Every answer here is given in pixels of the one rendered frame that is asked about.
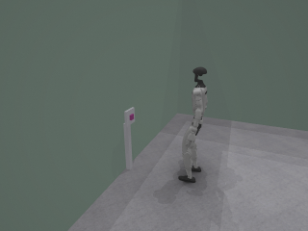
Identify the left robot hand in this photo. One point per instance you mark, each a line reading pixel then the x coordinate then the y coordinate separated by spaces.
pixel 191 137

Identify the right robot thigh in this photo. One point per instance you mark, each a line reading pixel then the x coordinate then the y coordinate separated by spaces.
pixel 194 145

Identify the panel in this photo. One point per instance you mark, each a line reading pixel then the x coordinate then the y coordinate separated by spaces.
pixel 127 137

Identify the left robot forearm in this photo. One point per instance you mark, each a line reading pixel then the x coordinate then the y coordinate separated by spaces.
pixel 197 119

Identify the robot left upper arm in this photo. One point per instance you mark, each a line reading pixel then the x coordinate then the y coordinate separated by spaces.
pixel 197 93

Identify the robot left foot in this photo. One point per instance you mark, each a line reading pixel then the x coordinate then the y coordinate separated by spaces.
pixel 186 179

